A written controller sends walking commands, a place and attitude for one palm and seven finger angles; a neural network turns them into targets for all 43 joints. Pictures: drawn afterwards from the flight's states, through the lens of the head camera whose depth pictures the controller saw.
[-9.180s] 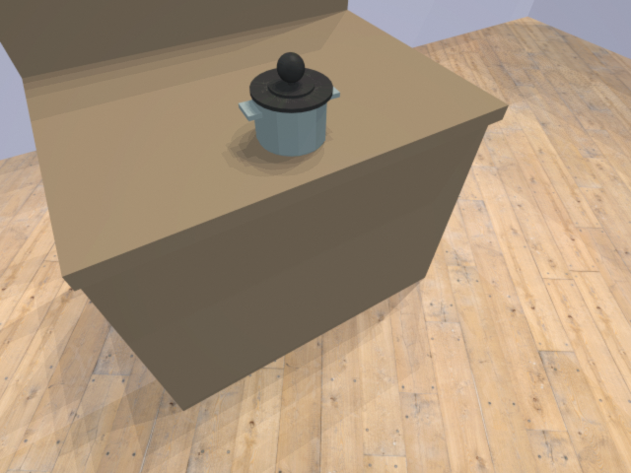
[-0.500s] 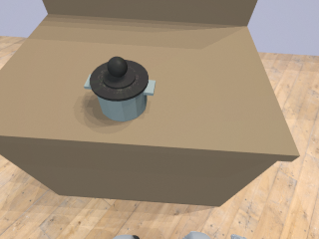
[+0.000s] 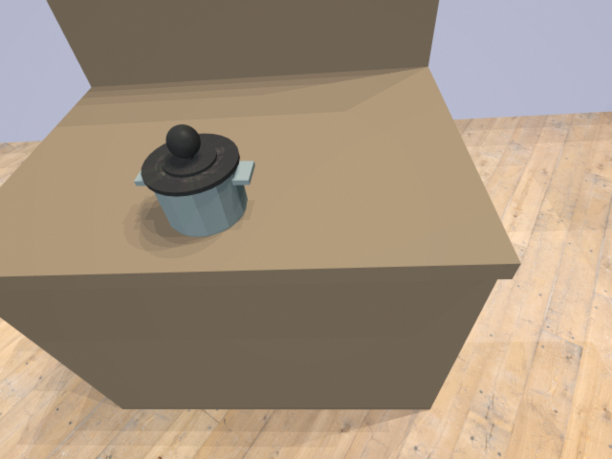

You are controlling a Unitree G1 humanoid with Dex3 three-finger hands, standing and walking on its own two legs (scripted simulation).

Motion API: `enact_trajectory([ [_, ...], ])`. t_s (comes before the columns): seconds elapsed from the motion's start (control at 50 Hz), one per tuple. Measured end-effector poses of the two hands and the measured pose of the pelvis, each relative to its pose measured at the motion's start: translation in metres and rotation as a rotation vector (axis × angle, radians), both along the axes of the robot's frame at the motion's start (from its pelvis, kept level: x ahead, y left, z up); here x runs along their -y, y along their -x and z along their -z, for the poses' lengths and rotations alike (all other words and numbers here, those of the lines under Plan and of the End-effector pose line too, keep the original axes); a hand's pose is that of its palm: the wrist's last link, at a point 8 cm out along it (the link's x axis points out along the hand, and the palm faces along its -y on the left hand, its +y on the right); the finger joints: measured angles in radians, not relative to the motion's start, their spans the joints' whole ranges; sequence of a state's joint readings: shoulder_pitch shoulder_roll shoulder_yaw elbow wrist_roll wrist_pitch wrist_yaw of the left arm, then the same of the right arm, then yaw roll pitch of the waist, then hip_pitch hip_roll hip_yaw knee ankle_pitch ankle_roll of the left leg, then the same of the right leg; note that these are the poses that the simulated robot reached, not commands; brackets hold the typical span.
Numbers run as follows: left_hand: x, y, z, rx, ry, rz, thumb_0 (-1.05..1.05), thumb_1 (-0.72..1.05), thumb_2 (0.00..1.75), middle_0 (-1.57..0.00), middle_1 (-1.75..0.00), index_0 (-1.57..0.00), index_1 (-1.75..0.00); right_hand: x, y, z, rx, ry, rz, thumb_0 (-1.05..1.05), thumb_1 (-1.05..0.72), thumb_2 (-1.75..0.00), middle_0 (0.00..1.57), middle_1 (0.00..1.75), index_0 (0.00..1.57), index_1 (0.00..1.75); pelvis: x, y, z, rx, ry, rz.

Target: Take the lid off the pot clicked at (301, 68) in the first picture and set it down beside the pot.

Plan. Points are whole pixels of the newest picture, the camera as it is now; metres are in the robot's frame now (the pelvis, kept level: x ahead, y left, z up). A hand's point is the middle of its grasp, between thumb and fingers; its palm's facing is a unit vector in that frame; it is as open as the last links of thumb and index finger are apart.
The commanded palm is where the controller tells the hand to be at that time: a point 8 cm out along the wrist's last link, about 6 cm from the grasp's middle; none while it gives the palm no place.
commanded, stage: come to a stop and stand still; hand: left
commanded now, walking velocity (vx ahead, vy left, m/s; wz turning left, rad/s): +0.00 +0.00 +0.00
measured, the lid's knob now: (183, 141) +0.53 +0.21 +0.16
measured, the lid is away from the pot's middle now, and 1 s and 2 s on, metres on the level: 0.00 0.00 0.00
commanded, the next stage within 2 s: look again from close up in 0.20 s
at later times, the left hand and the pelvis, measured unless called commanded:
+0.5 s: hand out of the picture +0.01 +0.18 -0.15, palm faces +0.06 -0.98 -0.20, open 7.3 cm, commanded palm none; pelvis +0.00 +0.01 +0.02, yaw +0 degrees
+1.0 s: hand out of the picture +0.04 +0.21 -0.15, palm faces +0.04 -0.98 -0.20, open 7.3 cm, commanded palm none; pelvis +0.03 +0.04 +0.02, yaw +0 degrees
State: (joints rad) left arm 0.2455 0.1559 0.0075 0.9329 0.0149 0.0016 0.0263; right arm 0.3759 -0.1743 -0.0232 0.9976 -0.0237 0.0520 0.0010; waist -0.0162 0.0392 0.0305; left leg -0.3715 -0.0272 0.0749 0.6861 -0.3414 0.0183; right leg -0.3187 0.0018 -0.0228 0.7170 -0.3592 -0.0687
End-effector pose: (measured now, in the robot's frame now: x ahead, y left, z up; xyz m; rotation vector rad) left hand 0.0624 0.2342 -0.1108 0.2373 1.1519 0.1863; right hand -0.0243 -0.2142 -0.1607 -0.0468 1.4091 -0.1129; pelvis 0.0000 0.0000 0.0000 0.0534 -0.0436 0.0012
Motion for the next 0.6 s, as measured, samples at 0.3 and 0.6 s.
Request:
enact_trajectory([
  [0.3, 0.007, 0.061, 0.006, -0.165, 0.050, -0.086, 0.00, 0.91, 0.90, -0.20, -0.30, -0.20, -0.30, 0.014, -0.025, -0.027, 0.046, 0.073, -0.014, 0.00, -0.91, -0.90, 0.19, 0.30, 0.19, 0.30, 0.005, -0.001, -0.015, -0.031, 0.014, -0.002],
  [0.6, -0.007, 0.052, 0.010, -0.171, 0.093, -0.070, 0.00, 0.91, 0.90, -0.20, -0.30, -0.20, -0.30, -0.017, -0.027, -0.034, 0.039, 0.071, -0.023, 0.01, -0.93, -0.90, 0.20, 0.30, 0.20, 0.30, -0.016, -0.005, -0.020, -0.026, 0.043, 0.003],
])
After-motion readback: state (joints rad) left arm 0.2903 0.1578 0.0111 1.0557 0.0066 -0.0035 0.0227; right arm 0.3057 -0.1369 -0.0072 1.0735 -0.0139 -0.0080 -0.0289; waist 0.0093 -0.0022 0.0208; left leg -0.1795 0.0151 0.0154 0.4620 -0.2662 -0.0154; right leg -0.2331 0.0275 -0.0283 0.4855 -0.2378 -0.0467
